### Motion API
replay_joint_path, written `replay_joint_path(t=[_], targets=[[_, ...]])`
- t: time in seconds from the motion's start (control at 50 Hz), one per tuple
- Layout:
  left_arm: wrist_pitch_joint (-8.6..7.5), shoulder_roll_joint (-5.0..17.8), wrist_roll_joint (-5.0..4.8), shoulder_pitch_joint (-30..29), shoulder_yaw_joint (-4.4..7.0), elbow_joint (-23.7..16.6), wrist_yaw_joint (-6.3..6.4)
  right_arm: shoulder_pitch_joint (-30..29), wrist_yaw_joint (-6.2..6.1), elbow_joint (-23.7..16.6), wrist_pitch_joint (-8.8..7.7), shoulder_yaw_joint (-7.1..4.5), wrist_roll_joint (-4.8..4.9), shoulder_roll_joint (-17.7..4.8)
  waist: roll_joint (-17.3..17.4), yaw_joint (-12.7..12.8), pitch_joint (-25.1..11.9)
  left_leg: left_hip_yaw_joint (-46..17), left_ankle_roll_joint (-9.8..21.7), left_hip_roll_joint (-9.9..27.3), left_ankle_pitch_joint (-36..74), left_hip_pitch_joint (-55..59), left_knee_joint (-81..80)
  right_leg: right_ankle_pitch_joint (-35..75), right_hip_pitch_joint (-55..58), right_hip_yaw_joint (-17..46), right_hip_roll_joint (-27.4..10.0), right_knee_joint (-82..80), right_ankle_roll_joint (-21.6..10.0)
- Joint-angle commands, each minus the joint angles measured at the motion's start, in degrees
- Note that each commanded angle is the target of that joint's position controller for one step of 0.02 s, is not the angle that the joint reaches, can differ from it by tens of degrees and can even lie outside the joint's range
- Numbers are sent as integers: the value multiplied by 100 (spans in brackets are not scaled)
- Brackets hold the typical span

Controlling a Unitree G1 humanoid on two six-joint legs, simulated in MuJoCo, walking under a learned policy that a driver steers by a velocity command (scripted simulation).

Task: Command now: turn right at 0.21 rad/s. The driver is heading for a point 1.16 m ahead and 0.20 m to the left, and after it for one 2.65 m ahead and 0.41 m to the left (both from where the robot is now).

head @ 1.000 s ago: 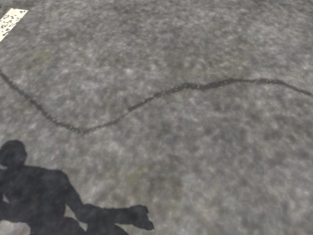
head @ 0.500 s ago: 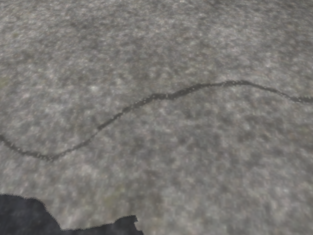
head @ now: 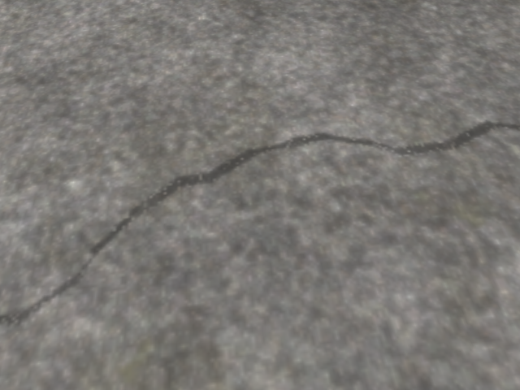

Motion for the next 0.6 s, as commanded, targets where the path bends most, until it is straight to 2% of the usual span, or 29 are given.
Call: replay_joint_path(t=[0.02, 0.04, 0.06, 0.08, 0.1, 0.12, 0.14, 0.18, 0.2, 0.22, 0.24, 0.26, 0.28, 0.3, 0.34, 0.36, 0.4, 0.42, 0.44, 0.46, 0.48, 0.5, 0.54, 0.58, 0.6], targets=[[-21, 813, -19, -108, 163, -259, -9, -78, 70, -347, -162, -91, 17, -440, -800, -14, -522, 85, 118, 5, 196, 398, -893, 1575, 487, 1526, -1549, -467, -848], [-15, 734, -54, -180, 125, -239, -9, 85, 103, -259, -194, -73, 4, -379, -746, -159, -523, 149, 200, -22, 749, 786, -1660, 1623, 407, 1463, -1431, -362, -726], [-30, 647, -66, -60, 91, -181, -8, 171, 124, -214, -225, -61, -59, -406, -606, -210, -523, 46, 312, 90, 1588, 1251, -2282, 1427, 238, 1397, -1282, -324, -512], [-77, 531, 37, 173, 52, -142, -13, 221, 106, -252, -239, -91, -154, -704, -128, -78, -655, -450, 514, 706, 2660, 1747, -2224, 795, -40, 1087, -1030, -7, -192], [-134, 501, 103, 598, 67, -41, -44, 67, 99, -319, -211, -117, -215, -991, 767, 281, -686, -977, 995, 1301, 3814, 1845, -2022, -685, -313, 437, -416, 426, 97], [-144, 540, 77, 424, 77, -68, -34, -97, 130, -279, -219, -43, -260, -734, 1036, 216, -632, -1306, 1508, 1579, 3121, 1244, -2243, -1038, -125, 89, -390, 383, 341], [-132, 662, 94, 280, 105, -37, -18, -282, 165, -292, -246, 30, -216, -510, 849, 173, -524, -1181, 1464, 1339, 2468, 1078, -2332, -759, 117, 45, -515, 289, 463], [-54, 572, 113, -26, 111, -46, -6, -104, 185, -183, -283, 46, -154, -569, 820, -12, -441, -834, 1069, 878, 1636, 1018, -2282, -48, 246, 64, -547, 39, 491], [-23, 474, 134, 68, 81, -7, -20, 19, 171, -90, -303, 79, -163, -515, 800, -14, -528, -770, 965, 784, 781, 940, -2361, -127, 408, 0, -547, -14, 476], [-21, 440, 84, 138, 77, 66, -37, 55, 151, -71, -290, 97, -173, -533, 720, -25, -379, -642, 880, 624, -207, 817, -2466, -481, 311, -124, -454, 77, 392], [-50, 455, 11, 145, 90, 104, -47, 116, 117, -62, -262, 56, -153, -664, 785, -89, -181, -711, 922, 595, -1138, 793, -2541, -1054, 3, -353, -291, 338, 299], [-108, 484, -28, 117, 109, 107, -53, 294, 83, -35, -246, 15, -102, -809, 867, -172, 11, -1072, 1122, 818, -1837, 807, -2733, -1448, -387, -587, -206, 687, 257], [-192, 471, -42, 6, 117, 56, -66, 481, 54, 18, -243, -17, -40, -928, 942, -236, 224, -1610, 1404, 1235, -2281, 865, -2980, -1458, -780, -775, -277, 1007, 259], [-295, 433, -62, -105, 113, 12, -93, 588, 26, 45, -246, -42, 10, -1002, 928, -286, 418, -2042, 1640, 1583, -2332, 833, -3139, -1347, -1028, -800, -474, 1252, 255], [-459, 383, -106, -103, 118, 17, -165, 610, 9, 49, -263, -50, 42, -1000, 814, -277, 485, -2135, 1771, 1726, -1904, 922, -3180, -1453, -1185, -780, -706, 1359, 191], [-520, 345, -131, 30, 114, 69, -207, 480, 29, 5, -249, -45, 71, -981, 780, -177, 446, -1883, 1699, 1601, -1659, 841, -3143, -1468, -909, -863, -722, 1019, 122], [-604, 321, -120, 651, 151, 406, -262, 142, 80, -100, -201, -17, 123, -884, 700, 173, 219, -1049, 1428, 1045, -1015, 132, -2791, -435, 625, -1192, -462, 25, 64], [-611, 400, -93, 1057, 201, 590, -265, 103, 98, -130, -209, 35, 80, -691, 540, 316, 48, -714, 1270, 780, -680, -160, -2299, -230, 1253, -1041, -482, -65, 89], [-635, 702, -84, 1612, 279, 695, -231, -48, 135, -267, -250, 159, 31, -294, -276, 486, -111, -99, 937, 279, -332, -805, -999, -1008, 1861, 282, -1281, -666, -197], [-676, 1309, -79, 2011, 414, 720, -271, -140, 122, -550, -358, 190, 72, -194, -1636, 555, -131, 449, 643, -286, -678, -1823, 599, -1790, 2277, 2484, -2411, -1491, -971], [-755, 1075, 1, 1893, 329, 663, -283, -145, 109, -547, -449, 85, 186, -541, -1249, 485, 91, -47, 671, -127, -1266, -2402, 1702, -1801, 2173, 3132, -2794, -1666, -1378], [-817, 806, -8, 1652, 245, 588, -265, 24, 156, -472, -509, 51, 231, -631, -825, 305, 248, -242, 792, 127, -814, -2718, 2134, -1697, 2233, 2658, -2667, -1582, -1266], [-822, 667, -25, 1455, 179, 519, -253, -49, 234, -399, -586, 42, 121, -582, -470, 232, 241, -90, 905, 430, 110, -2962, 2088, -1011, 2340, 1763, -2332, -1640, -919], [-748, 441, 5, 1519, 73, 537, -243, -185, 353, -430, -589, 47, 66, -475, -565, 208, 161, 108, 826, 556, 689, -2695, 1787, 258, 2162, 984, -1999, -1706, -710], [-721, 454, -11, 1594, 64, 555, -231, -236, 404, -450, -572, 70, 47, -387, -584, 221, 118, 246, 735, 542, 888, -2622, 1625, 840, 2104, 698, -1917, -1724, -713]])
